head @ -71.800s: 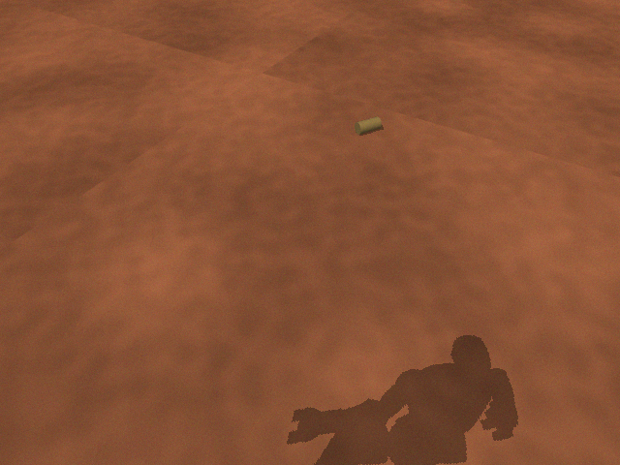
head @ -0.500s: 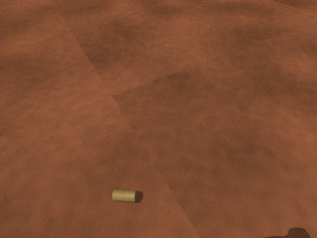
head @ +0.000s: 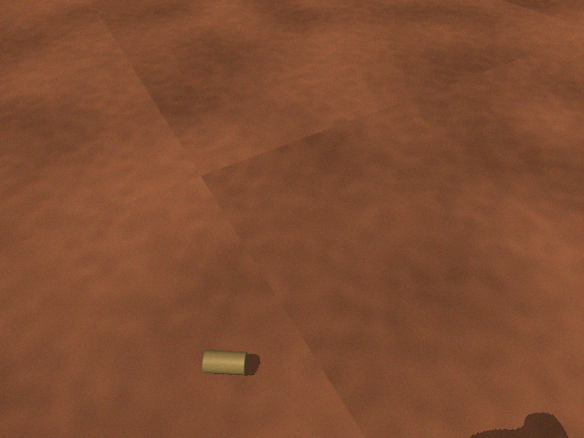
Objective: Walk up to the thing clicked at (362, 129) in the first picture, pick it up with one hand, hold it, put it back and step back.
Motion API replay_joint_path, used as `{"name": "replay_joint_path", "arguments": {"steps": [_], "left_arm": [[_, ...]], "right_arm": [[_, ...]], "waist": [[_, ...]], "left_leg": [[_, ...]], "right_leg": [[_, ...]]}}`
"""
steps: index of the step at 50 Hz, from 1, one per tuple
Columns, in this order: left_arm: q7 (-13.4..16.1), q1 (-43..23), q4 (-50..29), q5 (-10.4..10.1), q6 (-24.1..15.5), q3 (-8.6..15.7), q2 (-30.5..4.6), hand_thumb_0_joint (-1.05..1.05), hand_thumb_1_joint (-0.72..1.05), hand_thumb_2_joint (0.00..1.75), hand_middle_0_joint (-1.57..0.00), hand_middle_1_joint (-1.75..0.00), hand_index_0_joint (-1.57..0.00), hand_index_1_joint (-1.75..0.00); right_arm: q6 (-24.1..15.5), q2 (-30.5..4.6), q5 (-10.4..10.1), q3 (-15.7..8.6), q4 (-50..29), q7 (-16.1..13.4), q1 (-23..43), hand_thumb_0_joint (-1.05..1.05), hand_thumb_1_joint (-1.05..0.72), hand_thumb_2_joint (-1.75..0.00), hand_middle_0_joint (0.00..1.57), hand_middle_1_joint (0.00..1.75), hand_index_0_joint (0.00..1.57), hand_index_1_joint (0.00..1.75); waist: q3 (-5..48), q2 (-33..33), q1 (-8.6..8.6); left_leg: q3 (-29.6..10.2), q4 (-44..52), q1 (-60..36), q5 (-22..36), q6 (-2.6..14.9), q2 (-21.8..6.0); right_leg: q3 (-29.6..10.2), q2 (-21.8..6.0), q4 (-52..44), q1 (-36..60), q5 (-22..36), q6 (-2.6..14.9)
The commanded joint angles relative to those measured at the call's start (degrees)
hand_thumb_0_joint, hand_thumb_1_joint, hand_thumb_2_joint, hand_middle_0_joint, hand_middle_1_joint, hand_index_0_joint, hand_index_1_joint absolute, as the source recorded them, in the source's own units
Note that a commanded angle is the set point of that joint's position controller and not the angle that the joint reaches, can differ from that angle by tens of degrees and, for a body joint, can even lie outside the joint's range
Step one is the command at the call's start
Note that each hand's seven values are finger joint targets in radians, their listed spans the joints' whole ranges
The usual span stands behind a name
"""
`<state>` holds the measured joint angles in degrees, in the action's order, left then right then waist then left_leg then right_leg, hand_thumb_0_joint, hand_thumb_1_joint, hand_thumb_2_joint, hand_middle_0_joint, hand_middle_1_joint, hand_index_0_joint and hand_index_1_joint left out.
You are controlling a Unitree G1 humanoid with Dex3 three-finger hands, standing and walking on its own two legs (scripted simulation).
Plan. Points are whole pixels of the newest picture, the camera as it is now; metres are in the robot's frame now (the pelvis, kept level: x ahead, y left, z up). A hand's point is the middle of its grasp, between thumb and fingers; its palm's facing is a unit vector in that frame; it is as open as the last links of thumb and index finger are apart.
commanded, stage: stand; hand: left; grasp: from above
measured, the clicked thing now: (225, 362) +0.48 +0.25 -0.75
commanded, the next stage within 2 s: step back in 0.72 s
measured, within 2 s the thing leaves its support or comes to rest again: neither
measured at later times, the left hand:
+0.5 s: hand out of the picture +0.08 +0.25 -0.16, palm faces +0.01 -0.94 -0.33, open 7.4 cm
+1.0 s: hand out of the picture +0.09 +0.30 -0.18, palm faces -0.02 -0.93 -0.37, open 7.4 cm
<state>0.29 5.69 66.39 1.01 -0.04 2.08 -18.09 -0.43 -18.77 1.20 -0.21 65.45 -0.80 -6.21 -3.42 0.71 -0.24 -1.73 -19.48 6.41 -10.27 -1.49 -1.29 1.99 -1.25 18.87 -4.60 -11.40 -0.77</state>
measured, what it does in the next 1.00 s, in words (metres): shifts its weight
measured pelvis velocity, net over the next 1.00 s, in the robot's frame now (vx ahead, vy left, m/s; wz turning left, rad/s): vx -0.04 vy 0.04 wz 0.01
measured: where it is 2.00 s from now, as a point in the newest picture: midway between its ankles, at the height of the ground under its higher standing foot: outside the picture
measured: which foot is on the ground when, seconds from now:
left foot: down 0.00-1.00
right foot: down 0.00-1.00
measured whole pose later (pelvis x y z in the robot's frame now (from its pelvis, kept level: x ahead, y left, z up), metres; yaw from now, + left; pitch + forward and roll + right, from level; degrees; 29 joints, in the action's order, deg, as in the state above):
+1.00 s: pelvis -0.04 +0.04 -0.02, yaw +0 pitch -1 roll -1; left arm 0.6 2.6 54.5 0.9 2.8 3.4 -22.5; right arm 2.1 -23.6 0.4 -3.5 55.8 1.0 -6.6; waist -8.4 -1.0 1.4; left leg -1.5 -37.5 16.2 -18.5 1.9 1.2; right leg 0.9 -4.0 36.2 -18.4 -16.6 -1.8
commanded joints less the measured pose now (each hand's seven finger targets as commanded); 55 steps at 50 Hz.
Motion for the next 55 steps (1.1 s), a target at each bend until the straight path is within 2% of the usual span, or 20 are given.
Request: {"name": "replay_joint_path", "arguments": {"steps": [1,9,13,30,35,36,38,40,41,42,43,44,45,47,48,49,50,51,52,55], "left_arm": [[0.9,-1.87,-3.08,-0.15,-1.28,1.7,-11.8,0.0,0.9,0.9,-0.2,-0.3,-0.2,-0.3],[0.95,-2.07,-3.46,-0.19,-1.41,1.8,-12.39,0.0,0.9,0.9,-0.2,-0.3,-0.2,-0.3],[0.8,-1.88,-3.65,-0.27,-1.59,1.6,-12.37,0.0,0.9,0.9,-0.2,-0.3,-0.2,-0.3],[0.62,-1.42,-3.97,-0.29,-1.52,1.46,-12.91,0.0,0.9,0.9,-0.2,-0.3,-0.2,-0.3],[0.58,-1.11,-4.19,-0.29,-1.56,1.27,-12.83,0.0,0.9,0.9,-0.2,-0.3,-0.2,-0.3],[0.8,-1.43,-5.58,-1.63,-1.03,3.55,-17.42,0.0,0.9,0.9,-0.2,-0.3,-0.2,-0.3],[1.15,-0.73,-7.57,-1.87,-0.79,3.84,-17.1,0.0,0.9,0.9,-0.2,-0.3,-0.2,-0.3],[1.25,-1.11,-9.74,-1.62,-0.47,4.33,-17.86,0.0,0.9,0.9,-0.2,-0.3,-0.2,-0.3],[1.27,-2.89,-11.11,-1.34,-0.14,4.47,-18.62,0.0,0.9,0.9,-0.2,-0.3,-0.2,-0.3],[1.38,-4.66,-12.77,-0.84,0.04,4.58,-19.06,0.0,0.9,0.9,-0.2,-0.3,-0.2,-0.3],[1.43,-5.54,-14.22,-0.22,0.19,4.71,-19.23,0.0,0.9,0.9,-0.2,-0.3,-0.2,-0.3],[1.53,-7.17,-15.63,0.38,0.29,4.81,-19.75,0.0,0.9,0.9,-0.2,-0.3,-0.2,-0.3],[1.59,-8.64,-16.45,0.43,0.36,4.65,-19.12,0.0,0.9,0.9,-0.2,-0.3,-0.2,-0.3],[1.47,-7.4,-17.21,0.34,0.88,4.0,-17.56,0.0,0.9,0.9,-0.2,-0.3,-0.2,-0.3],[1.38,-7.17,-17.69,-0.18,1.38,3.87,-17.19,0.0,0.9,0.9,-0.2,-0.3,-0.2,-0.3],[1.31,-5.29,-18.18,-1.02,2.12,3.43,-14.7,0.0,0.9,0.9,-0.2,-0.3,-0.2,-0.3],[1.55,-3.76,-18.71,-1.31,2.62,3.15,-12.02,0.0,0.9,0.9,-0.2,-0.3,-0.2,-0.3],[2.21,-2.77,-18.78,-0.99,3.02,3.38,-13.28,0.0,0.9,0.9,-0.2,-0.3,-0.2,-0.3],[2.68,-3.39,-18.52,-0.89,3.14,3.25,-13.25,0.0,0.9,0.9,-0.2,-0.3,-0.2,-0.3],[2.64,1.23,-17.28,-1.35,3.08,3.29,-14.83,0.0,0.9,0.9,-0.2,-0.3,-0.2,-0.3]], "right_arm": [[-1.08,-11.39,-0.21,-2.02,-3.07,-0.6,1.99,0.0,-0.9,-0.9,0.2,0.3,0.2,0.3],[-1.07,-11.69,-0.23,-2.09,-3.33,-0.43,1.96,0.0,-0.9,-0.9,0.2,0.3,0.2,0.3],[-1.27,-11.67,-0.31,-2.05,-3.32,-0.41,1.76,0.0,-0.9,-0.9,0.2,0.3,0.2,0.3],[-1.24,-12.04,-0.34,-1.91,-3.33,-0.15,1.81,0.0,-0.9,-0.9,0.2,0.3,0.2,0.3],[-1.28,-12.31,-0.39,-1.98,-3.46,-0.21,1.77,0.0,-0.9,-0.9,0.2,0.3,0.2,0.3],[-0.19,-15.74,-1.17,-3.39,-5.05,0.23,4.09,0.0,-0.9,-0.9,0.2,0.3,0.2,0.3],[0.53,-14.31,-2.01,-3.43,-6.53,0.43,2.38,0.0,-0.9,-0.9,0.2,0.3,0.2,0.3],[1.33,-13.75,-2.0,-3.95,-8.18,0.51,1.59,0.0,-0.9,-0.9,0.2,0.3,0.2,0.3],[1.86,-13.67,-1.87,-4.27,-8.55,0.63,0.82,0.0,-0.9,-0.9,0.2,0.3,0.2,0.3],[2.42,-13.42,-1.63,-4.54,-8.99,0.77,-0.33,0.0,-0.9,-0.9,0.2,0.3,0.2,0.3],[2.99,-13.41,-1.26,-4.87,-9.78,1.06,-1.23,0.0,-0.9,-0.9,0.2,0.3,0.2,0.3],[3.31,-13.59,-1.33,-5.1,-10.6,1.35,-3.49,0.0,-0.9,-0.9,0.2,0.3,0.2,0.3],[3.24,-13.44,-1.59,-5.28,-10.67,1.48,-4.73,0.0,-0.9,-0.9,0.2,0.3,0.2,0.3],[2.35,-13.22,-1.41,-5.39,-11.01,1.48,-5.37,0.0,-0.9,-0.9,0.2,0.3,0.2,0.3],[1.97,-13.52,-0.61,-5.67,-11.23,1.36,-6.0,0.0,-0.9,-0.9,0.2,0.3,0.2,0.3],[1.65,-16.09,0.42,-6.4,-12.15,1.05,-4.44,0.0,-0.9,-0.9,0.2,0.3,0.2,0.3],[1.09,-19.69,1.16,-7.08,-13.24,0.95,-4.27,0.0,-0.9,-0.9,0.2,0.3,0.2,0.3],[0.87,-21.92,0.65,-7.58,-13.73,0.75,-5.5,0.0,-0.9,-0.9,0.2,0.3,0.2,0.3],[0.88,-21.84,0.62,-7.54,-14.48,0.42,-4.21,0.0,-0.9,-0.9,0.2,0.3,0.2,0.3],[0.78,-17.55,0.7,-6.74,-17.5,-0.87,1.75,0.0,-0.9,-0.9,0.2,0.3,0.2,0.3]], "waist": [[3.47,0.09,-0.15],[4.08,-0.18,-0.02],[5.14,-0.49,0.13],[3.79,-0.25,0.01],[4.19,-0.24,0.12],[-1.02,-1.19,0.34],[3.38,-2.01,0.69],[6.39,-5.2,0.88],[6.44,-7.69,1.17],[6.34,-10.12,1.59],[5.71,-11.62,1.64],[5.46,-12.41,2.8],[4.97,-12.14,3.54],[5.56,-9.38,2.85],[5.05,-5.84,3.06],[4.54,2.63,1.89],[3.98,11.18,1.22],[6.13,8.92,2.25],[7.35,10.3,2.76],[6.76,8.65,-0.69]], "left_leg": [[-4.42,2.77,0.02,8.26,2.25,-5.49],[-4.4,2.67,-0.53,9.41,2.56,-5.71],[-4.09,2.24,-1.27,12.28,2.49,-5.71],[-4.63,3.4,-0.65,8.01,2.48,-5.82],[-4.22,2.91,-0.69,9.92,2.4,-5.63],[-4.49,-3.57,3.24,18.63,3.75,-4.55],[-2.83,-9.17,3.14,20.47,4.18,-3.38],[-0.84,-16.03,4.02,15.25,3.71,-0.3],[0.58,-20.79,5.46,6.14,3.27,2.19],[0.59,-26.34,6.31,-7.39,3.33,3.79],[-0.88,-32.19,7.36,-17.69,3.92,4.15],[-3.18,-33.3,7.78,-20.07,4.52,2.39],[-3.48,-31.66,7.64,-19.33,4.73,1.75],[-0.02,-18.01,8.07,-8.48,3.93,2.0],[-0.87,-10.38,6.89,7.51,3.87,0.46],[-10.13,-4.66,5.53,20.37,6.11,-5.73],[-21.56,-2.3,0.53,32.79,10.39,-13.95],[-21.22,-5.35,0.63,43.0,13.4,-16.97],[-23.32,-4.28,0.29,40.21,13.05,-17.58],[-12.75,-7.95,-1.18,33.81,12.42,-12.05]], "right_leg": [[-4.99,-6.09,-3.37,0.2,6.67,1.35],[-4.86,-6.24,-3.22,0.56,7.98,1.47],[-4.94,-6.49,-2.71,1.42,11.35,1.57],[-5.08,-6.41,-3.55,-0.15,6.44,1.57],[-5.02,-6.45,-3.25,0.18,8.92,1.67],[-5.79,-5.95,1.36,-3.78,19.4,2.3],[-5.77,-7.17,3.66,-2.19,24.54,4.46],[-8.85,-10.34,3.25,-3.13,26.36,8.05],[-11.79,-13.65,1.93,-4.83,25.02,10.58],[-14.34,-17.34,1.11,-7.38,24.16,13.37],[-15.61,-19.6,1.56,-10.16,23.22,15.44],[-15.32,-20.41,3.01,-11.59,22.3,15.72],[-13.33,-19.03,5.31,-12.34,22.71,14.63],[-8.73,-13.22,12.34,-7.98,22.5,10.04],[-6.19,-9.64,17.09,-8.76,18.09,7.13],[-4.05,-2.26,25.29,-12.01,8.65,4.34],[-5.21,6.45,33.21,-21.47,-20.49,2.89],[-11.36,7.23,41.22,-20.9,-27.72,2.85],[-14.67,7.86,44.9,-21.91,-27.63,3.04],[-14.33,7.22,51.15,-25.45,-19.09,2.31]]}}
